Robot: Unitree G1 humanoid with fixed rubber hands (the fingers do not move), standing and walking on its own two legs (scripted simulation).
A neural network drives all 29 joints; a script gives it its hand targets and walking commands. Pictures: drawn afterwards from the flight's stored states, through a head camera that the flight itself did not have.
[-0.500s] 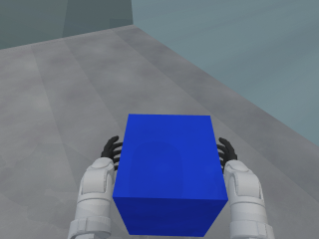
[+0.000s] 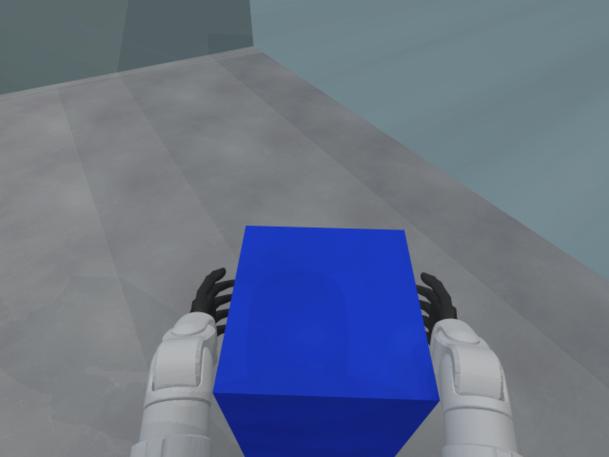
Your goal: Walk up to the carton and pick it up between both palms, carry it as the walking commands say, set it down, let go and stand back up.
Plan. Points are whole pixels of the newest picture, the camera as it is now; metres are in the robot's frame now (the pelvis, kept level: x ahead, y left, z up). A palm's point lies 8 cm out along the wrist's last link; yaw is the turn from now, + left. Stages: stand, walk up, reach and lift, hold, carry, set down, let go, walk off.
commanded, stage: hold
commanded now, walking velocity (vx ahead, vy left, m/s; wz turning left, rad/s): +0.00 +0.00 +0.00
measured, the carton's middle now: (320, 350) +0.27 +0.00 -0.03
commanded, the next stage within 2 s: carry in 0.72 s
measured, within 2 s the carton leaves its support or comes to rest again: neither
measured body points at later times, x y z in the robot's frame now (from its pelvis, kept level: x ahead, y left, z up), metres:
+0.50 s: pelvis -0.01 +0.00 +0.00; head -0.04 +0.00 +0.45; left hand +0.28 +0.16 +0.03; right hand +0.28 -0.16 +0.03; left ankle +0.01 +0.12 -0.75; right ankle +0.00 -0.12 -0.75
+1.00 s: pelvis -0.01 +0.04 -0.02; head -0.03 +0.04 +0.43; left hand +0.27 +0.21 +0.04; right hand +0.30 -0.10 +0.05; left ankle +0.01 +0.12 -0.75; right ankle +0.00 -0.11 -0.74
